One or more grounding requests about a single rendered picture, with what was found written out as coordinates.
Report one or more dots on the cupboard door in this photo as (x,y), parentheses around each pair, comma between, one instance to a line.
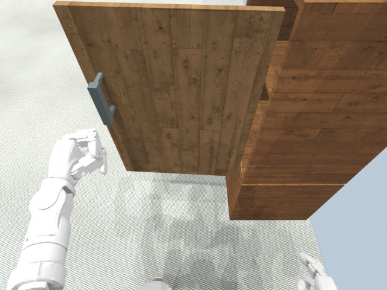
(185,79)

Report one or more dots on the handle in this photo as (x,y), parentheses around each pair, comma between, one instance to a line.
(99,100)

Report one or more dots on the right robot hand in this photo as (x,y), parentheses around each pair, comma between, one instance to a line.
(317,271)

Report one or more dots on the robot left forearm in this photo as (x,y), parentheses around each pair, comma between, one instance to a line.
(42,259)

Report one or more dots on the left robot hand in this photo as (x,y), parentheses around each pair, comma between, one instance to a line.
(67,161)

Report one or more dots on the robot left shin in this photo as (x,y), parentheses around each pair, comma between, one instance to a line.
(157,279)

